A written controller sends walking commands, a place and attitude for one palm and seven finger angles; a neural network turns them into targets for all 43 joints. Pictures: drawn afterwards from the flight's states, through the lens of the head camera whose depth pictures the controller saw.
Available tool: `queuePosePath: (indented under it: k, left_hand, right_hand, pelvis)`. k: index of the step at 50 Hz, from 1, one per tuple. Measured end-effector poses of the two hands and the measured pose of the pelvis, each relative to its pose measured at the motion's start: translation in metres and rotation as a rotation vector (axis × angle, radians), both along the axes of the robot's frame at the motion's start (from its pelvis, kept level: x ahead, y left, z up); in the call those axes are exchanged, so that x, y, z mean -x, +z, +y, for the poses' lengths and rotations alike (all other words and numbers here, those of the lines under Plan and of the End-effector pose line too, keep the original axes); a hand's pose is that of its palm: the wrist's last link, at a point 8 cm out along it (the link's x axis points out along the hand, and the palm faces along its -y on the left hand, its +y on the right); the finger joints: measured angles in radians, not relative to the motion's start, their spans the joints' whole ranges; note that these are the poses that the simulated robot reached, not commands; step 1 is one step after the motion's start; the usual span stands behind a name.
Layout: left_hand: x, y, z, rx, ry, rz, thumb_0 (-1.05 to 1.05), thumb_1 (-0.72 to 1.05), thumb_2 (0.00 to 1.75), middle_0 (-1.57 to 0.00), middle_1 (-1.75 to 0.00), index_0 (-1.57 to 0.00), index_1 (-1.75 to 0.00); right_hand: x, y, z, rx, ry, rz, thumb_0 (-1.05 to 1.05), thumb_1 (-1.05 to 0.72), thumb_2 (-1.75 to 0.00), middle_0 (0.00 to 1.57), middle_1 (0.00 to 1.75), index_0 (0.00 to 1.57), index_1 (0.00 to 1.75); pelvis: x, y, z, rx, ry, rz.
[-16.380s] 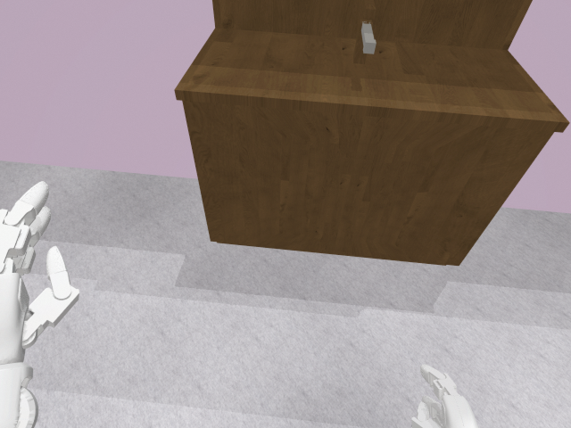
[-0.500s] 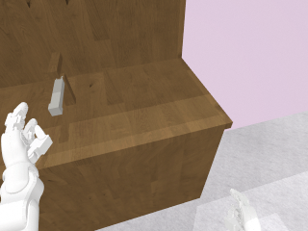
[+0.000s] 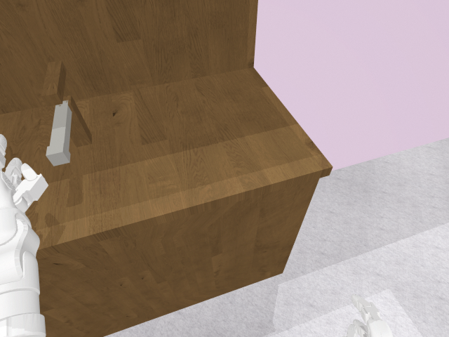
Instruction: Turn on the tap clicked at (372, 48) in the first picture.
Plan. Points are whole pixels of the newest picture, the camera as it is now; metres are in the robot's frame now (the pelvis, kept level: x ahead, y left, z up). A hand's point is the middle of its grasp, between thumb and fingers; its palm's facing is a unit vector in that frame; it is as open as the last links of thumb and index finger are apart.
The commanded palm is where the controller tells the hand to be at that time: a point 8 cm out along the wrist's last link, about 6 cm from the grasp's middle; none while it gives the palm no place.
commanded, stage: reach beside the lever's end, fingers flat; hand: left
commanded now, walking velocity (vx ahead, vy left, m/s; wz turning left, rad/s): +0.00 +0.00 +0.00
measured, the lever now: (58, 154) +0.38 +0.34 +0.12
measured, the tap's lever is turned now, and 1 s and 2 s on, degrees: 0 0 18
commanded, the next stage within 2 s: push the lever round in 0.82 s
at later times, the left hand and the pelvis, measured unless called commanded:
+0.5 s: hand (42, 161) +0.37 +0.37 +0.12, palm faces +0.60 -0.79 -0.09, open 7.8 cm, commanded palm +0.31 +0.40 +0.12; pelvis +0.01 +0.02 +0.00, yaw -1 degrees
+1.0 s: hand (43, 164) +0.36 +0.37 +0.11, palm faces +0.60 -0.79 -0.08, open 7.8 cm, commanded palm +0.31 +0.39 +0.12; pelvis +0.01 +0.02 +0.00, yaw +0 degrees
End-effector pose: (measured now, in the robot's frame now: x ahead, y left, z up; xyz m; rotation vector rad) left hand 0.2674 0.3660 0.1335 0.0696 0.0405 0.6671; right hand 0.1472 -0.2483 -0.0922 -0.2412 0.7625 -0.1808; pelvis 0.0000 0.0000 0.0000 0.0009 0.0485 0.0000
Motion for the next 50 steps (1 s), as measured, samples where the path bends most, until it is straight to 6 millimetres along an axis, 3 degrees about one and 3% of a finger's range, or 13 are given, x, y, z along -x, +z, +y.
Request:
queuePosePath:
  k: [17,27,35,50]
  left_hand:
    - [-0.044,-0.013,0.023,0.006,-0.008,0.02,0.01,0.9,0.9,-0.15,-0.16,-0.16,-0.15]
    - [-0.053,-0.013,0.034,-0.015,-0.033,-0.011,0.01,0.9,0.9,-0.15,-0.15,-0.15,-0.15]
    - [-0.046,-0.021,0.032,0.006,-0.017,0.001,0.01,0.9,0.9,-0.15,-0.15,-0.15,-0.15]
    - [-0.045,-0.015,0.03,-0.001,-0.016,-0.005,0.01,0.9,0.9,-0.15,-0.15,-0.15,-0.15]
  right_hand:
    - [0.036,-0.013,0.005,-0.002,-0.053,0.134,0.01,-0.9,-0.9,0.2,0.3,0.2,0.3]
    - [0.049,-0.015,0.008,0.003,-0.077,0.19,0.01,-0.9,-0.9,0.2,0.3,0.2,0.3]
    - [0.04,-0.013,0.015,-0.004,-0.069,0.173,0.01,-0.9,-0.9,0.2,0.3,0.2,0.3]
    - [0.015,-0.01,0.024,-0.009,-0.015,0.112,0.01,-0.9,-0.9,0.2,0.3,0.2,0.3]
  pelvis:
    - [-0.008,-0.002,0.013,0.011,-0.009,0.055]
    - [-0.013,-0.003,0.021,0.018,-0.015,0.074]
    - [-0.014,-0.002,0.025,0.019,-0.015,0.069]
    - [-0.009,-0.003,0.023,0.02,0.001,0.064]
